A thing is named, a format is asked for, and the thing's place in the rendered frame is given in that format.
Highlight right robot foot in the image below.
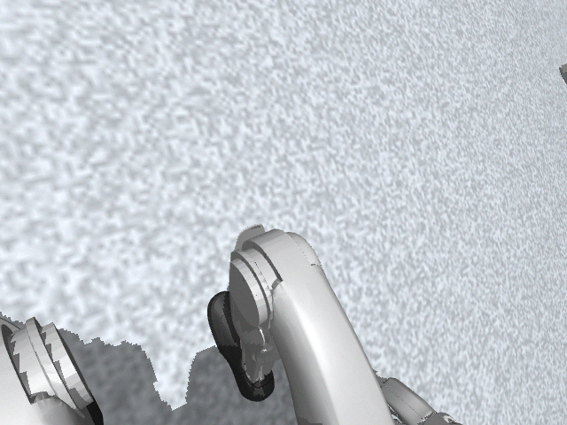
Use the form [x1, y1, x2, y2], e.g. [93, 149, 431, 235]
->
[207, 291, 275, 402]

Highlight right robot hand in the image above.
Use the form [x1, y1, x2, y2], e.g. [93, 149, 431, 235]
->
[373, 369, 437, 425]

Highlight left robot foot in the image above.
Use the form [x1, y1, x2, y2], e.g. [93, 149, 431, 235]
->
[86, 393, 104, 425]

